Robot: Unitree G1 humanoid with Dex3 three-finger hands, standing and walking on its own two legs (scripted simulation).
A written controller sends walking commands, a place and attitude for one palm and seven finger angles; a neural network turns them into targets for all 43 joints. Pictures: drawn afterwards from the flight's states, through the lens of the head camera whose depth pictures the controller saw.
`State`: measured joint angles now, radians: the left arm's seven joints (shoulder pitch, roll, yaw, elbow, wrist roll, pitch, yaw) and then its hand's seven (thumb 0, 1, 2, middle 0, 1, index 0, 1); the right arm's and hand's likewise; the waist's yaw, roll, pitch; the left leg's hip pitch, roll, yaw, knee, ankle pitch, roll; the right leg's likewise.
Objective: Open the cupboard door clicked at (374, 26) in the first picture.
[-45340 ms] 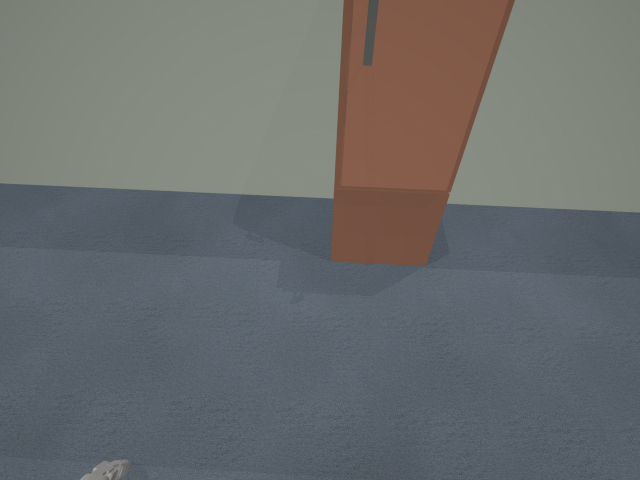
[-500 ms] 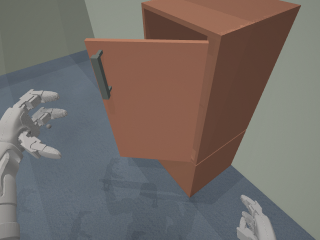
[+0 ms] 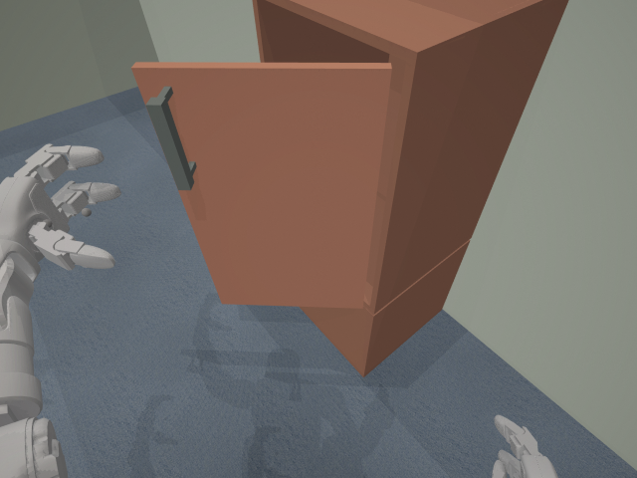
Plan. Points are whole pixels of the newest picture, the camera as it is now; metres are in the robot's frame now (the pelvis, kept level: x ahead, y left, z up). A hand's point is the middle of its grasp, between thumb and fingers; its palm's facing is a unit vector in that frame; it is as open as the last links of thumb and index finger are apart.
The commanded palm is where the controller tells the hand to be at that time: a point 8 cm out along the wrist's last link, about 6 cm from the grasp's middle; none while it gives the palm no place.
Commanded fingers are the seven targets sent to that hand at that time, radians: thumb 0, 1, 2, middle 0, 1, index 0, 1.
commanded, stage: move the hooked fingers beside the handle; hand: left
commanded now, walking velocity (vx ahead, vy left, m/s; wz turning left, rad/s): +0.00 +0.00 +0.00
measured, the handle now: (176, 140) +0.54 +0.25 +0.15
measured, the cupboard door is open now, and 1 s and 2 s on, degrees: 48 48 48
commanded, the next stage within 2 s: none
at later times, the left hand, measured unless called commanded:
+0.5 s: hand (101, 187) +0.41 +0.30 +0.17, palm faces +0.06 -1.00 -0.01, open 14.0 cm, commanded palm +0.39 +0.34 +0.16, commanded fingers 0.00 -0.50 0.30 -0.30 -1.20 -0.30 -1.20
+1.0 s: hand (113, 160) +0.46 +0.30 +0.17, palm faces +0.03 -1.00 +0.03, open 14.0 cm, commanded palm +0.44 +0.35 +0.16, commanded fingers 0.00 -0.50 0.30 -0.30 -1.20 -0.30 -1.20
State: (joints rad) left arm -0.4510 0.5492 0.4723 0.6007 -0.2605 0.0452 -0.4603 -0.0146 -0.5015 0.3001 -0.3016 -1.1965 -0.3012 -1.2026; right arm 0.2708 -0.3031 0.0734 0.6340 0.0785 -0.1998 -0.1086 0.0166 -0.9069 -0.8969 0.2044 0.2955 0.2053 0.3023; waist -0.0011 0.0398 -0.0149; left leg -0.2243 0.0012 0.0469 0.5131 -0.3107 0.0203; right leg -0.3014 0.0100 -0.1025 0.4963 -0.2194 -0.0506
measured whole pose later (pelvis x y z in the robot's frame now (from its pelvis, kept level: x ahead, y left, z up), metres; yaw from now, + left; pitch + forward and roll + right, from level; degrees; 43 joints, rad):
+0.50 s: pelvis +0.01 +0.01 +0.00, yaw +0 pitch +5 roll -1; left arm -0.65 0.61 0.47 0.87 -0.22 -0.04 -0.48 -0.01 -0.50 0.30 -0.30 -1.20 -0.30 -1.20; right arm 0.32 -0.31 0.07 0.64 0.07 -0.16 -0.09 0.01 -0.91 -0.90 0.20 0.30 0.21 0.30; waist -0.03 0.02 -0.04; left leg -0.31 0.00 0.05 0.54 -0.32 0.03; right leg -0.38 0.00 -0.09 0.51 -0.22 -0.04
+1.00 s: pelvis +0.02 +0.03 +0.00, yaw -1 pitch +9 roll -1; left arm -0.82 0.66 0.49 1.06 -0.19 -0.13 -0.49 -0.02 -0.50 0.30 -0.30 -1.20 -0.30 -1.20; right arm 0.40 -0.31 0.06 0.66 0.05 -0.07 -0.07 0.01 -0.91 -0.90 0.20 0.30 0.21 0.30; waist -0.08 0.01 -0.06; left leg -0.38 -0.01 0.06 0.56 -0.34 0.05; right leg -0.45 0.00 -0.08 0.51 -0.22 -0.02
